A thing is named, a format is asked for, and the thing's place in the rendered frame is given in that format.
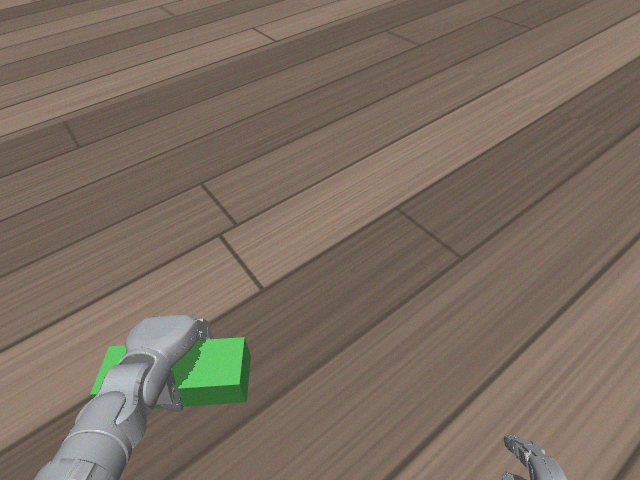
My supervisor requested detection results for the left robot hand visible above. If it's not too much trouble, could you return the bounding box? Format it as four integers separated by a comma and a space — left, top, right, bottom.
126, 314, 214, 412

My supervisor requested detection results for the carton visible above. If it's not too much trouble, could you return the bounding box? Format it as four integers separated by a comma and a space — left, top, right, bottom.
90, 337, 251, 409

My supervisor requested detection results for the left robot arm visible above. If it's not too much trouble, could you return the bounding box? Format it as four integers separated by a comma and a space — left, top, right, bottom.
34, 348, 170, 480

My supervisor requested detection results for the right robot hand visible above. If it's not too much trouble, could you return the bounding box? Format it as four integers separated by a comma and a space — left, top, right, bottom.
502, 435, 568, 480

